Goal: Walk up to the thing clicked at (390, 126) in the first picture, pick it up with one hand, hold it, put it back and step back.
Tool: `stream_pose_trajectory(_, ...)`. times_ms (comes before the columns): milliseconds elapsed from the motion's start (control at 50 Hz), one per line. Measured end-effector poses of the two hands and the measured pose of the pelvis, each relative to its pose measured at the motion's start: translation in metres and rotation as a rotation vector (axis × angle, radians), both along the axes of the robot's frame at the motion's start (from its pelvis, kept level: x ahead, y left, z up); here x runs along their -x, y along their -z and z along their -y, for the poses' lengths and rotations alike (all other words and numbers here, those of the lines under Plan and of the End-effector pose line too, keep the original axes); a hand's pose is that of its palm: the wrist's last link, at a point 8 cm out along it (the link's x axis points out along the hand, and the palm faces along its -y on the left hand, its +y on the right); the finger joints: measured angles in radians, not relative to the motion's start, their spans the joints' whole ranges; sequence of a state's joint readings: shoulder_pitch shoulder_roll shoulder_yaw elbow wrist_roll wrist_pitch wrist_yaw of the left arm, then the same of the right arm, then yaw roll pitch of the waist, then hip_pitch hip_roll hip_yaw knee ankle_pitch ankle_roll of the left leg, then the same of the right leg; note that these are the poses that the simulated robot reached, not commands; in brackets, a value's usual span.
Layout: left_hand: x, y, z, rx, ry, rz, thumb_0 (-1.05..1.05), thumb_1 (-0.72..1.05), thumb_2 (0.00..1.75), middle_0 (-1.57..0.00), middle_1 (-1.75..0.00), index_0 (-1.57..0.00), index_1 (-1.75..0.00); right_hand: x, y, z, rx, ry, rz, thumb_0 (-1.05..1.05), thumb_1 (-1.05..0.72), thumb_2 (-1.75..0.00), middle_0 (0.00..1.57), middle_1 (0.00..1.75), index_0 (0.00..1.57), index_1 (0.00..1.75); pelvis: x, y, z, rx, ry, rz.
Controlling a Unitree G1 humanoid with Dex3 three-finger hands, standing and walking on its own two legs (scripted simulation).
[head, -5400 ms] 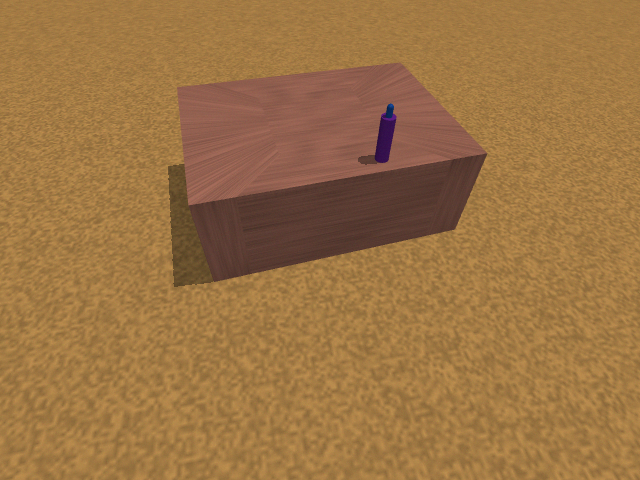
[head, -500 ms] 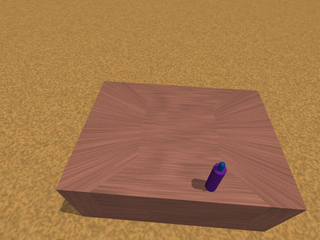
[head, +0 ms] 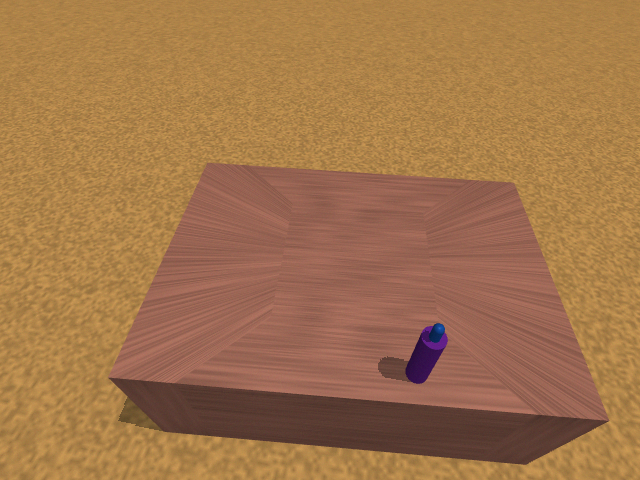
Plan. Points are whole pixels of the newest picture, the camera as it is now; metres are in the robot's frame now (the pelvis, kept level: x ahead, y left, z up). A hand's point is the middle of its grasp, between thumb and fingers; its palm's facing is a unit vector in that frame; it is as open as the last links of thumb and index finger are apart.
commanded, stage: stand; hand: right
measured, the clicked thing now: (427, 351) +0.41 -0.21 -0.26
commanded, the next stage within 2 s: go down in 1.64 s
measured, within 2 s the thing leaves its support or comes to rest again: neither
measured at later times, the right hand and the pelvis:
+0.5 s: hand out of the picture +0.06 -0.26 -0.16, palm faces -0.03 +0.94 -0.33, open 7.4 cm; pelvis -0.01 -0.01 +0.00, yaw +0 degrees
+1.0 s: hand out of the picture +0.06 -0.26 -0.16, palm faces -0.03 +0.94 -0.34, open 7.4 cm; pelvis +0.00 -0.01 +0.00, yaw -1 degrees
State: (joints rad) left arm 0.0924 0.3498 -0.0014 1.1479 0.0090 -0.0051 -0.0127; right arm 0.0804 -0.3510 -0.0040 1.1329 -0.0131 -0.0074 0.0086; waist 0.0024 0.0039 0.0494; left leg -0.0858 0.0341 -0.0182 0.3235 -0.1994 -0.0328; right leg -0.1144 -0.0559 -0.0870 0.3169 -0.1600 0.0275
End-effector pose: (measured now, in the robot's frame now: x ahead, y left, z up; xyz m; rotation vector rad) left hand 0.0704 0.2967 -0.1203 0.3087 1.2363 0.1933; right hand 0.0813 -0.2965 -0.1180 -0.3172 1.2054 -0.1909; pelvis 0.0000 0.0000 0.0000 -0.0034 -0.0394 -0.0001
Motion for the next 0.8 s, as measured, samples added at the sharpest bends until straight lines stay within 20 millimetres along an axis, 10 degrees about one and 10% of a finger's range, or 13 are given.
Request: stream_pose_trajectory(800,0.005,0.000,0.009,0.001,0.008,-0.003,0.01,0.90,0.90,-0.20,-0.30,-0.21,-0.30,0.026,0.004,0.010,-0.002,0.012,-0.045,0.01,-0.91,-0.90,0.20,0.30,0.20,0.30,0.004,0.001,0.010,0.000,0.009,-0.001)
